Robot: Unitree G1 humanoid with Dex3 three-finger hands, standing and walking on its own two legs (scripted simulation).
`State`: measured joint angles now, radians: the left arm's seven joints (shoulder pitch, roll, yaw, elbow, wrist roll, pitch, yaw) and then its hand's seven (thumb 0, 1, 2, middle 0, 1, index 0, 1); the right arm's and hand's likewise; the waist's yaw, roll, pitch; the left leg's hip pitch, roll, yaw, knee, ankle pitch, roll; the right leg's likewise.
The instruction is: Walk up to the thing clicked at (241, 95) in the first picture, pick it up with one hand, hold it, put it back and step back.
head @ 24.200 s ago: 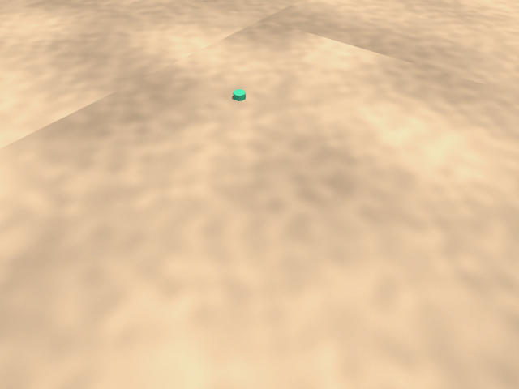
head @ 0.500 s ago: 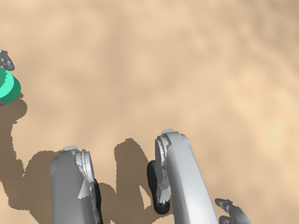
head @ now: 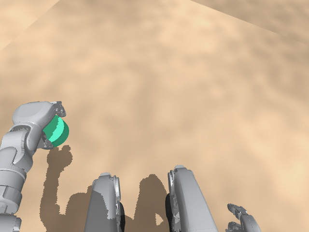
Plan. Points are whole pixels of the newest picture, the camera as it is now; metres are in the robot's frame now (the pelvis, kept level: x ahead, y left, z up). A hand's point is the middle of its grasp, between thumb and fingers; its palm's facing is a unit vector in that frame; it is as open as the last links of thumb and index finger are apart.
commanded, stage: lift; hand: left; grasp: from above
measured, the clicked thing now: (50, 130) +0.42 +0.27 -0.11
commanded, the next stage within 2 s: hold in 0.76 s
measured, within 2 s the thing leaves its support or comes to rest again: neither
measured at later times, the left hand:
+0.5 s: hand (29, 119) +0.37 +0.23 +0.08, palm faces -0.44 -0.08 -0.89, open 10.5 cm
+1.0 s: hand (19, 88) +0.40 +0.22 +0.14, palm faces -0.45 -0.08 -0.89, open 10.5 cm
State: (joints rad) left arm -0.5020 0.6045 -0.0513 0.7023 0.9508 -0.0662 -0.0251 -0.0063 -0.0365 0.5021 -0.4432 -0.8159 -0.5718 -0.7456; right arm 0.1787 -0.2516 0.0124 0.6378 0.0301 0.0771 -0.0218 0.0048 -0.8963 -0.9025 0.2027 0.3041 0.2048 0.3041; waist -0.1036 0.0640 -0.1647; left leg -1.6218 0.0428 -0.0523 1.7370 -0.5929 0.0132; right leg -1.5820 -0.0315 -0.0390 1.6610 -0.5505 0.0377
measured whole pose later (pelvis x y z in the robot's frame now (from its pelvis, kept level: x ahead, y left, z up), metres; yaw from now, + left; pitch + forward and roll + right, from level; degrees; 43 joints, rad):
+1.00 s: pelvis +0.09 +0.00 +0.20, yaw +1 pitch +10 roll -1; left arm -0.34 0.39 -0.20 0.82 0.98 0.02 0.09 0.01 -0.03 0.43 -0.47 -0.82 -0.62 -0.71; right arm 0.26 -0.24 -0.05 0.75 0.05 0.00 -0.06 0.01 -0.90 -0.90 0.20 0.30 0.20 0.30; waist -0.04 0.04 -0.10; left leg -0.58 0.04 0.03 0.80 -0.39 0.00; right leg -0.58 -0.02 0.00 0.76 -0.35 0.03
